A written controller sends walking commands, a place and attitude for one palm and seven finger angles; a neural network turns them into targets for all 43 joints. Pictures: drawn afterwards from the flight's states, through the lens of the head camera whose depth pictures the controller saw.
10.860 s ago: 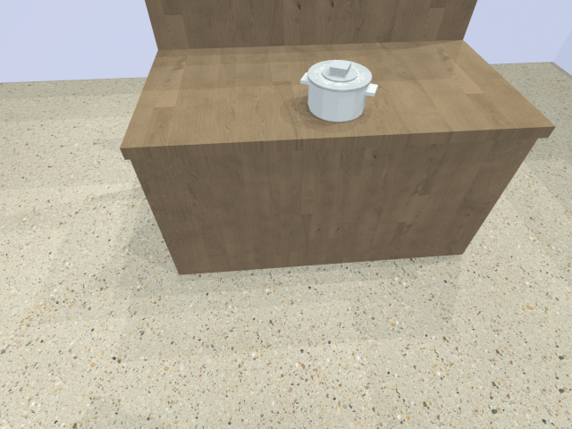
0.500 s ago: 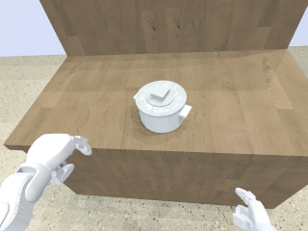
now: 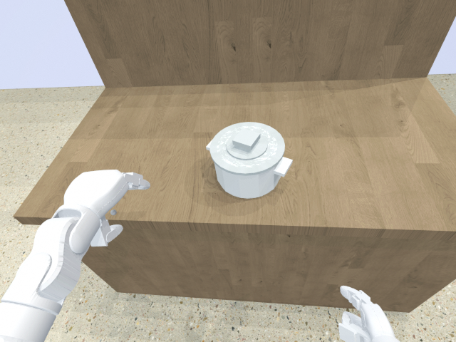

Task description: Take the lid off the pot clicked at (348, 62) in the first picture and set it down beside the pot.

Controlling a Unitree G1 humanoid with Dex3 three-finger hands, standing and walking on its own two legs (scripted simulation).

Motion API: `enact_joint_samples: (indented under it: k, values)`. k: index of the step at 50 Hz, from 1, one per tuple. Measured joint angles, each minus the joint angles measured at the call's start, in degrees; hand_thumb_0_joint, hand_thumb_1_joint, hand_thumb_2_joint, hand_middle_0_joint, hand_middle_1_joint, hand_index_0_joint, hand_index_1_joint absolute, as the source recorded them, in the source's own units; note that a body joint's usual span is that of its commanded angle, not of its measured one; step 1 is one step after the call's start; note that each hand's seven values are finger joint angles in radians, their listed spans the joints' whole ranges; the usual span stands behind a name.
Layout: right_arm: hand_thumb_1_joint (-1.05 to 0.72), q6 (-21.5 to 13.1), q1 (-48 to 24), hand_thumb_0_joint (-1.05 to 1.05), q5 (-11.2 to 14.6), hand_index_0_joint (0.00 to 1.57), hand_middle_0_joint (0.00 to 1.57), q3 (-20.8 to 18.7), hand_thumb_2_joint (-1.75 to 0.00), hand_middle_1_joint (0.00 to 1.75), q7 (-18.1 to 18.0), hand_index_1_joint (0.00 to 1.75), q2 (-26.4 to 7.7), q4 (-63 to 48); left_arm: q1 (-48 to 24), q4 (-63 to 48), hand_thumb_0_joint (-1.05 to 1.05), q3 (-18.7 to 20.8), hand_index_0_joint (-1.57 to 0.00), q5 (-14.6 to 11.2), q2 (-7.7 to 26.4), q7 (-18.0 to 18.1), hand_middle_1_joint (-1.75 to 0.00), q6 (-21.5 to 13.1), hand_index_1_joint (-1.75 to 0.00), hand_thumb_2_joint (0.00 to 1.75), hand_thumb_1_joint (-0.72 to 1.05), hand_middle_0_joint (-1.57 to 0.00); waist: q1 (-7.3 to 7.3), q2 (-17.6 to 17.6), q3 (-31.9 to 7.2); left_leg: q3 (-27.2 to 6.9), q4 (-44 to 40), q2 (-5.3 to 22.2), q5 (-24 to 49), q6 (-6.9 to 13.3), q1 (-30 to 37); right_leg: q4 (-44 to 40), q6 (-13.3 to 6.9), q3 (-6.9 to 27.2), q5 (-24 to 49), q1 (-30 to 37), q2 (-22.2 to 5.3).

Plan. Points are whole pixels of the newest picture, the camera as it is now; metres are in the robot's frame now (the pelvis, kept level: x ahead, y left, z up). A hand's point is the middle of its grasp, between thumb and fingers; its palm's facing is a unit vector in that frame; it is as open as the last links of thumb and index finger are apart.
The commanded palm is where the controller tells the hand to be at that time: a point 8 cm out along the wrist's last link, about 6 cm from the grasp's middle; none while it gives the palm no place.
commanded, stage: move the open hand above the knob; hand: left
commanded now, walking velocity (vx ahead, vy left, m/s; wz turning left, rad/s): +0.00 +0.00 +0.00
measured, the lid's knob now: (246, 139) +0.56 +0.02 +0.03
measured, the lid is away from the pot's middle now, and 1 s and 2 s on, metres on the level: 0.00 0.00 0.00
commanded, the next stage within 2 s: none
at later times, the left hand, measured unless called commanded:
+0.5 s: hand (158, 169) +0.38 +0.17 +0.11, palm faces -0.16 -0.09 -0.98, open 10.3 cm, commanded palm +0.36 +0.16 +0.16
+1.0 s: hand (203, 149) +0.44 +0.09 +0.11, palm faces -0.21 -0.03 -0.98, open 10.3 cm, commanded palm +0.43 +0.09 +0.16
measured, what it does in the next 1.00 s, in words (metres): shifts its weight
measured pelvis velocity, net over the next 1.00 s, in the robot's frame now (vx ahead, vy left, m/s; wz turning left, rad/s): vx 0.02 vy -0.05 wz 0.00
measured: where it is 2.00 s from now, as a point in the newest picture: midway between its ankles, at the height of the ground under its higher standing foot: outside the picture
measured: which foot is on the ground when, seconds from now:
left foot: down 0.00-1.00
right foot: down 0.00-1.00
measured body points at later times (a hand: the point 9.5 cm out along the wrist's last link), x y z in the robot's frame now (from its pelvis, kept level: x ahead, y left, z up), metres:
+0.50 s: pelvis +0.02 -0.03 +0.00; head +0.03 -0.08 +0.45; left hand +0.39 +0.17 +0.16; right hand +0.20 -0.25 -0.12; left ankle +0.01 +0.05 -0.74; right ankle +0.02 -0.13 -0.74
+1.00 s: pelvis +0.02 -0.05 +0.00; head +0.04 -0.09 +0.44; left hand +0.44 +0.09 +0.16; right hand +0.19 -0.29 -0.13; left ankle +0.01 +0.05 -0.74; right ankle +0.02 -0.13 -0.74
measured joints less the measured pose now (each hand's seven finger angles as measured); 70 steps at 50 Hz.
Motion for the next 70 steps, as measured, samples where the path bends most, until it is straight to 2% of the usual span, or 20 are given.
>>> enact_joint_samples:
  k: [4, 6, 9, 13, 17, 20, 23, 25, 28, 31, 34, 38, 41, 45, 49, 52, 56, 59, 63, 70]
  values:
    - [-0.91, -0.6, -0.8, 0.01, -0.1, 0.20, 0.20, 0.5, -0.90, 0.30, -1.3, 0.30, -0.2, 1.3, -5.6, 2.9, 0.00, -4.5, -0.83, 2.1, 1.7, -1.2, -0.09, -0.7, -0.08, 1.41, -0.31, -0.84, 0.03, -0.6, 0.7, -0.5, 0.8, -0.1, -0.4, -0.1, -0.4, 0.9, -0.3, -0.5, -0.6, -0.2, -0.1]
    - [-0.91, -1.1, -0.9, 0.01, -0.2, 0.20, 0.20, 0.5, -0.90, 0.30, -1.4, 0.30, -0.1, 1.7, -8.2, 4.1, 0.00, -4.1, -0.83, 1.7, 2.1, -0.8, -0.09, -0.6, -0.08, 1.41, -0.31, -0.84, -0.16, -0.7, 0.8, -0.7, 0.8, -0.1, -0.4, -0.3, -0.4, 1.0, -0.4, -0.7, -0.8, -0.3, -0.1]
    - [-0.91, -1.2, -0.3, 0.01, 0.0, 0.20, 0.20, 0.2, -0.90, 0.30, -0.3, 0.30, 0.0, 1.1, -9.8, 5.0, 0.00, -2.7, -0.83, 0.3, 0.5, -0.2, -0.09, 1.5, -0.08, 1.42, -0.31, -0.84, -0.52, -0.4, -0.2, -0.7, 0.6, 0.0, -0.5, -0.5, -0.7, 1.0, -0.3, -0.7, -1.0, -0.7, -0.1]
    - [-0.91, -0.2, -0.2, 0.01, 0.5, 0.20, 0.20, 0.2, -0.90, 0.30, 1.0, 0.30, -0.3, 0.3, -10.2, 6.0, 0.00, -5.4, -0.83, 0.8, -2.6, -1.2, -0.09, 4.6, -0.08, 1.42, -0.31, -0.83, -0.93, 0.1, -0.8, -0.5, 0.7, 0.2, -0.9, -0.6, -0.9, 1.2, -0.5, -0.4, -1.4, -1.1, 0.2]
    - [-0.91, -0.5, -0.8, 0.01, 0.1, 0.20, 0.20, 0.7, -0.90, 0.30, 0.4, 0.30, -0.2, 0.6, -11.5, 5.2, 0.00, -8.9, -0.83, 2.5, -2.6, -2.0, -0.09, 3.2, -0.08, 1.42, -0.31, -0.83, -1.39, -0.1, 0.0, -0.3, 1.0, 0.5, -1.4, -0.9, -0.8, 1.8, -0.9, -0.2, -1.9, -1.2, 0.5]
    - [-0.91, -0.7, -0.9, 0.01, 0.1, 0.20, 0.20, 1.1, -0.90, 0.30, -0.1, 0.30, 0.0, 1.4, -14.4, 7.2, 0.00, -8.2, -0.83, 2.6, -1.6, -0.6, -0.09, 2.3, -0.08, 1.42, -0.31, -0.84, -1.47, -0.3, -0.3, -0.2, 1.3, 0.9, -1.7, -1.3, -0.9, 2.3, -1.2, -0.1, -2.3, -1.4, 0.8]
    - [-0.91, -0.1, -0.5, 0.01, 0.8, 0.20, 0.20, 1.1, -0.90, 0.30, 0.3, 0.30, 0.0, 1.7, -17.5, 11.9, 0.00, -6.5, -0.83, 1.5, -2.9, 1.0, -0.09, 5.0, -0.08, 1.42, -0.31, -0.84, -1.48, -0.3, -1.2, -0.3, 1.5, 1.1, -2.0, -1.7, -1.4, 2.6, -1.6, -0.2, -2.6, -2.0, 1.1]
    - [-0.91, 0.5, -0.3, 0.01, 1.1, 0.20, 0.20, 0.8, -0.90, 0.30, 0.9, 0.30, -0.2, 1.3, -18.0, 13.5, 0.00, -6.5, -0.83, 1.1, -4.2, 0.7, -0.09, 7.5, -0.08, 1.42, -0.31, -0.83, -1.56, -0.2, -1.5, -0.3, 1.7, 1.3, -2.1, -1.9, -1.8, 2.8, -1.7, -0.2, -2.8, -2.5, 1.2]
    - [-0.91, 1.3, -0.3, 0.01, 1.0, 0.20, 0.20, 0.4, -0.90, 0.30, 1.0, 0.30, -0.6, 0.7, -17.2, 12.0, 0.00, -9.5, -0.83, 1.6, -5.4, -1.0, -0.09, 9.1, -0.08, 1.42, -0.31, -0.83, -1.92, 0.1, -1.4, -0.5, 2.0, 1.4, -2.3, -2.1, -2.0, 3.0, -1.9, -0.4, -3.0, -2.6, 1.4]
    - [-0.91, 1.0, -0.9, 0.01, 0.7, 0.20, 0.20, 0.2, -0.90, 0.30, 0.2, 0.30, -0.9, 1.3, -18.3, 9.8, 0.00, -13.0, -0.83, 2.5, -5.4, -2.1, -0.09, 7.5, -0.08, 1.42, -0.31, -0.83, -2.11, 0.1, -0.8, -0.8, 2.3, 1.5, -2.6, -2.2, -1.8, 3.5, -2.1, -0.6, -3.5, -2.3, 1.4]
    - [-0.91, 0.7, -1.8, 0.01, 0.9, 0.20, 0.20, 0.8, -0.90, 0.30, -0.8, 0.30, -0.8, 2.4, -21.2, 12.3, 0.00, -11.9, -0.83, 2.5, -4.9, -0.5, -0.09, 5.2, -0.08, 1.42, -0.31, -0.84, -2.28, -0.1, -1.1, -0.5, 2.3, 1.7, -2.8, -2.5, -1.5, 3.9, -2.4, -0.4, -3.8, -2.4, 1.6]
    - [-0.91, 1.6, -1.7, 0.01, 1.6, 0.20, 0.20, 0.9, -0.90, 0.30, -0.2, 0.30, -0.4, 2.4, -25.9, 20.6, 0.00, -9.9, -0.83, 1.6, -6.4, 1.4, -0.09, 8.9, -0.08, 1.42, -0.31, -0.83, -2.46, -0.5, -2.3, -0.3, 2.5, 2.1, -2.9, -3.0, -2.4, 4.3, -2.8, -0.2, -3.9, -3.5, 2.0]
    - [-0.91, 2.7, -1.5, 0.01, 1.8, 0.20, 0.20, 0.5, -0.90, 0.30, 0.5, 0.30, -0.5, 1.7, -26.7, 22.4, 0.00, -11.7, -0.83, 1.7, -7.9, 0.1, -0.09, 12.0, -0.08, 1.42, -0.31, -0.83, -2.74, -0.6, -2.4, -0.5, 2.9, 2.2, -2.9, -3.1, -3.3, 4.6, -3.0, -0.4, -3.9, -4.3, 2.1]
    - [-0.91, 2.7, -2.0, 0.01, 1.4, 0.20, 0.20, 0.5, -0.90, 0.30, -0.6, 0.30, -0.7, 1.8, -27.4, 20.5, 0.00, -14.8, -0.83, 2.3, -8.0, -2.0, -0.09, 10.4, -0.08, 1.42, -0.31, -0.83, -3.36, -0.7, -1.5, -0.7, 3.5, 2.2, -3.1, -3.1, -3.5, 5.1, -3.1, -0.6, -4.2, -4.3, 2.1]
    - [-0.91, 2.5, -2.1, 0.01, 1.8, 0.20, 0.20, 0.9, -0.90, 0.30, -2.0, 0.30, -0.4, 3.4, -33.7, 27.7, 0.00, -14.9, -0.83, 2.6, -8.6, -0.3, -0.09, 9.0, -0.08, 1.42, -0.31, -0.84, -3.85, -1.4, -1.8, -0.8, 3.7, 2.3, -3.1, -3.3, -3.9, 5.4, -3.3, -0.7, -4.3, -4.8, 2.1]
    - [-0.91, 2.9, -1.4, 0.01, 2.0, 0.20, 0.20, 0.7, -0.90, 0.30, -1.6, 0.30, -0.2, 3.9, -38.2, 34.4, 0.00, -14.4, -0.83, 2.2, -10.0, 0.9, -0.09, 11.2, -0.08, 1.42, -0.31, -0.84, -4.26, -1.7, -2.4, -0.7, 3.7, 2.3, -2.9, -3.4, -4.9, 5.7, -3.3, -0.6, -4.2, -5.9, 2.1]
    - [-0.91, 3.7, 0.1, 0.01, 1.8, 0.20, 0.20, 0.1, -0.90, 0.30, -1.0, 0.30, -0.3, 3.9, -40.0, 36.4, 0.00, -16.4, -0.83, 2.4, -11.8, 0.0, -0.09, 12.9, -0.08, 1.42, -0.31, -0.83, -4.80, -1.4, -2.8, -0.5, 3.9, 2.2, -2.9, -3.2, -5.8, 5.7, -3.2, -0.4, -4.1, -6.8, 2.1]
    - [-0.91, 3.5, 0.6, 0.01, 1.6, 0.20, 0.20, 0.2, -0.90, 0.30, -1.6, 0.30, -0.4, 4.8, -41.2, 37.4, 0.00, -16.5, -0.83, 2.2, -13.0, -0.5, -0.09, 11.3, -0.08, 1.42, -0.31, -0.83, -5.46, -1.2, -2.5, -0.4, 3.9, 2.1, -3.1, -3.0, -5.8, 5.6, -3.0, -0.3, -4.1, -6.8, 2.0]
    - [-0.91, 2.6, 1.4, 0.01, 1.6, 0.20, 0.20, 0.4, -0.90, 0.30, -2.7, 0.30, 0.2, 6.1, -46.2, 43.8, 0.00, -15.7, -0.83, 2.3, -14.0, 1.2, -0.09, 10.3, -0.08, 1.42, -0.31, -0.84, -6.41, -1.8, -2.6, 0.1, 3.6, 2.1, -3.0, -2.8, -6.2, 5.6, -2.8, 0.2, -3.9, -7.4, 2.0]
    - [-0.91, 2.7, 3.8, 0.01, 1.2, 0.20, 0.20, -0.1, -0.90, 0.30, -1.5, 0.30, 0.2, 7.8, -52.8, 53.3, 0.00, -16.7, -0.83, 3.2, -17.5, 4.1, -0.09, 13.3, -0.08, 1.42, -0.31, -0.83, -7.07, -2.0, -3.8, 0.6, 3.6, 1.9, -2.9, -2.5, -8.1, 5.7, -2.5, 0.7, -3.8, -9.6, 1.8]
